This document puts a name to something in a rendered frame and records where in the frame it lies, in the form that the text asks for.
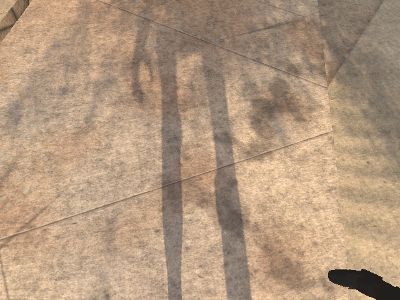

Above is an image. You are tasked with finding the robot right hand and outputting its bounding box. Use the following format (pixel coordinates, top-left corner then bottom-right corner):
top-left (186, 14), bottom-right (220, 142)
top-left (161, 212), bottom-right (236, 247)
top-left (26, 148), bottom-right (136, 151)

top-left (328, 269), bottom-right (400, 300)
